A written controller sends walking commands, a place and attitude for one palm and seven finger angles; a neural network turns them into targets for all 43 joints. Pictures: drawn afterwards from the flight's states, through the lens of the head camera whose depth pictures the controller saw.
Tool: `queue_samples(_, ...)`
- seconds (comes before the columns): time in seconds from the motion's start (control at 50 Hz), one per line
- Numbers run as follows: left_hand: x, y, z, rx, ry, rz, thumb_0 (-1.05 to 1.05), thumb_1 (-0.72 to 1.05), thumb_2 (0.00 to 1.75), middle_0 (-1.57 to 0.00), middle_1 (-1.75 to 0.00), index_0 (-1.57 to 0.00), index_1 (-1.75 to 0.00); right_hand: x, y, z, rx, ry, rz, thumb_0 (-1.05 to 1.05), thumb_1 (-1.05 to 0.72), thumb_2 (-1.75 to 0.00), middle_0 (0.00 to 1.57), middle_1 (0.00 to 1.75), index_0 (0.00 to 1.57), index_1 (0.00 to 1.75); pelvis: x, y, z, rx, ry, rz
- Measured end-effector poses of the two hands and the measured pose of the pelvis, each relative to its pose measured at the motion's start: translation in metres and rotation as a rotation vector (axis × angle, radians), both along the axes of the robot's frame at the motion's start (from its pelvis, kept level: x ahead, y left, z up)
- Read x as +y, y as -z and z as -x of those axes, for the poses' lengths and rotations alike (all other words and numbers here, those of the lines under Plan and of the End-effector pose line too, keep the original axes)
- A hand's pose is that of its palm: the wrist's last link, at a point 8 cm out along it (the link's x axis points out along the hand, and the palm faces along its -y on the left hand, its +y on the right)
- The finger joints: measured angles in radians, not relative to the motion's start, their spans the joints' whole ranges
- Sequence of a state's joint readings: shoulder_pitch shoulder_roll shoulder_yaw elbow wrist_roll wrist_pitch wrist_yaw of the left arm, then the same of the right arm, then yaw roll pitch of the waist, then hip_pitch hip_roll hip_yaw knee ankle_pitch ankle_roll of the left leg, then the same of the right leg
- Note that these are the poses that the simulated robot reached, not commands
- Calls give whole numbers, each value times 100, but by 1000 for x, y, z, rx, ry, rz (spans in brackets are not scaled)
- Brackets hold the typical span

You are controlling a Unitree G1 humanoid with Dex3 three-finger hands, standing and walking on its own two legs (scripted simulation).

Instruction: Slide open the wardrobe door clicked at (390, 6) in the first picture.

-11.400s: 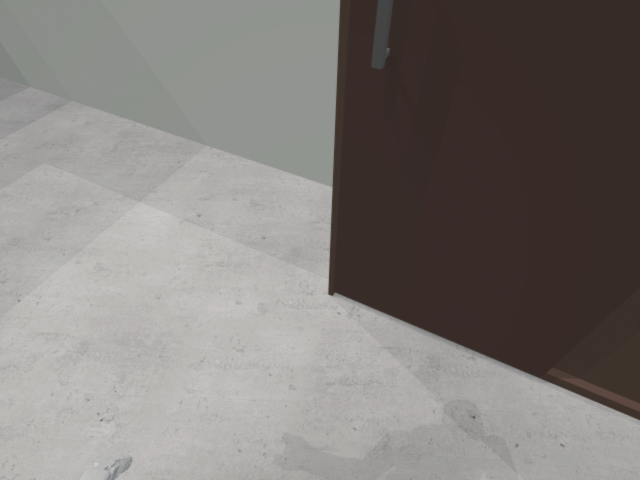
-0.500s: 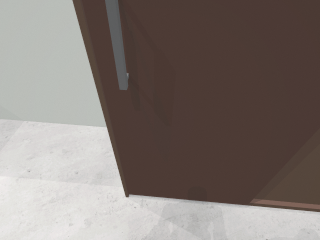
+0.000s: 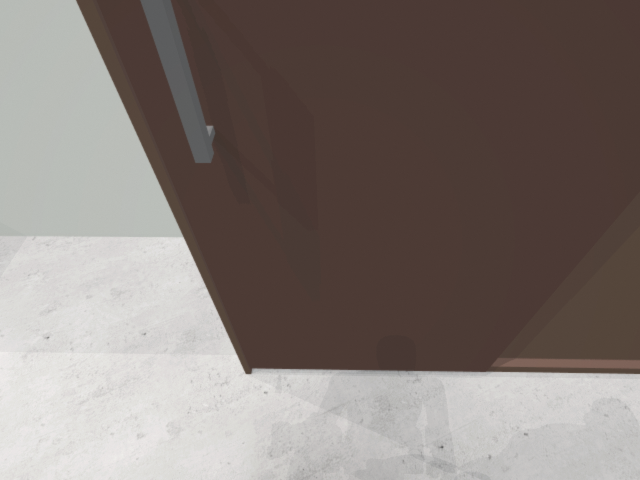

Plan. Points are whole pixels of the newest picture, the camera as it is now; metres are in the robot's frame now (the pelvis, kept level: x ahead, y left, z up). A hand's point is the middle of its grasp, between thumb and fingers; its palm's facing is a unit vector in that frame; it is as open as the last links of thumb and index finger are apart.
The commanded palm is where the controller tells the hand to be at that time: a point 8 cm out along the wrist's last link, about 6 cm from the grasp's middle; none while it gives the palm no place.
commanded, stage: come to a stop and stand still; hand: left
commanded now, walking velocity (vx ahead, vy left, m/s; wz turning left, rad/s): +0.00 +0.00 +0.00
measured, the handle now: (183, 65) +0.49 +0.17 +0.27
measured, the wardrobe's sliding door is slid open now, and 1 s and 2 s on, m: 0.00 0.00 0.00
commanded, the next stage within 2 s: look again from close up in 1.38 s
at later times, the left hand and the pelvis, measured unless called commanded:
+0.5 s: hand out of the picture -0.03 +0.21 -0.17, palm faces +0.03 -0.98 -0.21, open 7.4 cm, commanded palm none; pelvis -0.04 +0.02 +0.01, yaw +0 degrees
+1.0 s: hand out of the picture +0.00 +0.21 -0.17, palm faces +0.01 -0.98 -0.18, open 7.4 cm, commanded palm none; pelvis -0.02 +0.04 +0.01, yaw -1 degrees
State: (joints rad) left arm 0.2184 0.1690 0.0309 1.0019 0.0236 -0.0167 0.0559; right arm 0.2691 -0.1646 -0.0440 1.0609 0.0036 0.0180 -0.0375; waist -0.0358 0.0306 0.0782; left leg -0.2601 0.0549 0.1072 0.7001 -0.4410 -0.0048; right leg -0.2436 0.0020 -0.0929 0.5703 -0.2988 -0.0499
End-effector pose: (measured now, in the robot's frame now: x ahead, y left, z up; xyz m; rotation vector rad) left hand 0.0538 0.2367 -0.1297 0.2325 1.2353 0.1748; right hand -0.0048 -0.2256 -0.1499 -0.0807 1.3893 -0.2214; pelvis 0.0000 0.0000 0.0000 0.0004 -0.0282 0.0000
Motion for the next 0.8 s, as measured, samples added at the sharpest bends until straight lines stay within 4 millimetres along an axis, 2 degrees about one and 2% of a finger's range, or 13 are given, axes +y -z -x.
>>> queue_samples(0.1,-11,3,-2,-75,20,50,1,91,90,-20,-30,-20,-30,-5,-9,-32,-189,-37,26,1,-91,-90,20,30,19,30,1,3,14,-41,11,7)
queue_samples(0.16,-12,-1,1,-109,21,61,1,91,90,-20,-30,-20,-30,-3,-18,-37,-241,-67,26,1,-91,-90,20,30,19,30,1,-1,21,-40,13,5)
queue_samples(0.22,-10,-4,11,-120,22,67,1,91,90,-20,-30,-20,-30,-1,-22,-33,-249,-89,26,1,-91,-90,20,30,19,30,2,-3,28,-32,12,5)
queue_samples(0.3,-3,-3,34,-79,9,65,1,91,90,-20,-30,-20,-30,1,-21,-12,-203,-99,25,1,-91,-90,20,30,19,30,5,-5,36,-22,8,6)
queue_samples(0.46,15,4,85,60,-33,56,1,90,90,-20,-30,-20,-30,7,-17,52,-19,-76,29,1,-91,-90,20,30,19,30,14,-5,40,-6,1,11)
queue_samples(0.52,19,5,97,101,-45,58,1,90,90,-20,-30,-20,-30,11,-18,70,38,-68,27,1,-91,-90,20,30,19,30,19,-6,40,0,-1,14)
queue_samples(0.58,22,6,105,128,-51,63,1,90,90,-20,-30,-20,-30,17,-19,79,72,-63,25,1,-91,-90,20,30,19,30,23,-6,39,4,-2,13)
queue_samples(0.68,23,7,107,148,-51,76,1,90,90,-20,-30,-20,-30,26,-18,74,73,-63,18,1,-91,-90,20,30,19,30,29,-7,35,7,0,11)
queue_samples(0.8,22,9,95,136,-40,93,1,90,90,-20,-30,-20,-30,36,-18,44,11,-75,14,1,-91,-90,20,30,20,30,36,-8,28,9,5,11)
